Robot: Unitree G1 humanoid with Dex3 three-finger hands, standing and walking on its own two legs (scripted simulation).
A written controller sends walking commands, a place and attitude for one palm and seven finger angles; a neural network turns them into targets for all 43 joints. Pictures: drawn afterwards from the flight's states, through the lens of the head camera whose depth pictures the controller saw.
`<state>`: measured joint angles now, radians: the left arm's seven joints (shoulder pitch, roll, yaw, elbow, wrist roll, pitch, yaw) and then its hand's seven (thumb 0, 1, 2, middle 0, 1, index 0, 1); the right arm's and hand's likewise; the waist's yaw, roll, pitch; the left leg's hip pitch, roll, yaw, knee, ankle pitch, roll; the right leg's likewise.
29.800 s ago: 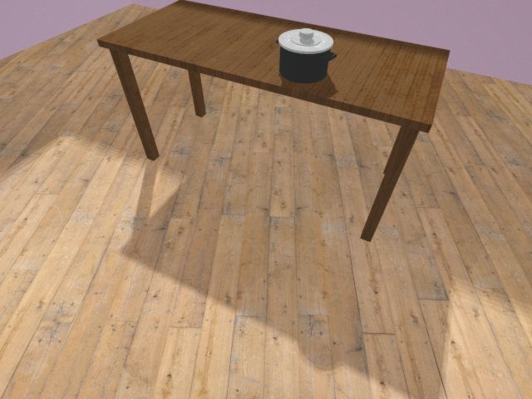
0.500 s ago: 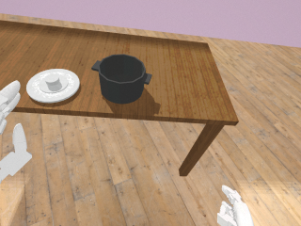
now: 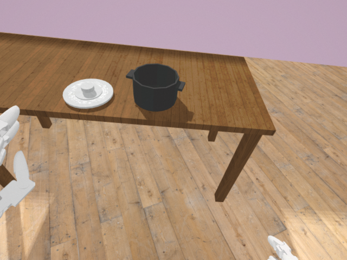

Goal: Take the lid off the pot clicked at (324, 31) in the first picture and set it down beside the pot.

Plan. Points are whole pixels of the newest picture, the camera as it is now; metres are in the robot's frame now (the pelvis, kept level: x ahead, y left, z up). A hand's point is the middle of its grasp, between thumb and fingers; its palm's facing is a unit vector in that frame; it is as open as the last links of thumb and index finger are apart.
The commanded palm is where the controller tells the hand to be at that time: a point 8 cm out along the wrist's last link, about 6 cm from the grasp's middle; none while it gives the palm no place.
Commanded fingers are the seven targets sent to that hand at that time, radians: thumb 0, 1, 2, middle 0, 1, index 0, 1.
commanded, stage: stop stepping back and stand still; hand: left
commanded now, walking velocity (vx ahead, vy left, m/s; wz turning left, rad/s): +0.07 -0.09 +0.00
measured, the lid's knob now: (87, 87) +0.72 +0.37 -0.03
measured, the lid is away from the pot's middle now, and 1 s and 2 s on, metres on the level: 0.27 0.27 0.27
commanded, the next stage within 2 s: let the arm hang, fingers relaxed in 0.32 s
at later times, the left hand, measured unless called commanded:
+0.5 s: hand (40, 203) +0.20 +0.27 +0.08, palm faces +0.27 -0.89 -0.38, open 7.4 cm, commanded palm none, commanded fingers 0.00 0.90 0.90 -0.20 -0.30 -0.20 -0.30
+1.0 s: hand out of the picture +0.05 +0.20 -0.16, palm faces +0.06 -0.97 -0.23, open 7.2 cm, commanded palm none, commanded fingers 0.00 0.90 0.90 -0.20 -0.30 -0.20 -0.30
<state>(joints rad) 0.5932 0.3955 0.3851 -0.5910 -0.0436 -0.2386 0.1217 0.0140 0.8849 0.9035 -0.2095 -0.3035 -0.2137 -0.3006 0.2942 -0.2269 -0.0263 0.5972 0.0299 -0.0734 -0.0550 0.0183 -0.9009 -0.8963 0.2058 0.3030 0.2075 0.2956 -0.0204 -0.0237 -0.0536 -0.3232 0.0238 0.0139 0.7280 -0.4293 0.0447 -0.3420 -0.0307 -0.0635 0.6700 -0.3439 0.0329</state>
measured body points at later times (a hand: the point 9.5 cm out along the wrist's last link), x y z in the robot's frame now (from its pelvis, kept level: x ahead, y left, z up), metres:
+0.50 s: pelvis -0.01 +0.03 +0.01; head -0.01 +0.04 +0.46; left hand +0.18 +0.31 +0.10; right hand +0.13 -0.23 -0.08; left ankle -0.01 +0.10 -0.72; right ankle -0.03 -0.11 -0.68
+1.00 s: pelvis +0.03 +0.00 +0.02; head +0.07 +0.01 +0.47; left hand +0.05 +0.25 -0.14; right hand +0.02 -0.22 -0.13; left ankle -0.01 +0.10 -0.72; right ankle +0.02 -0.13 -0.72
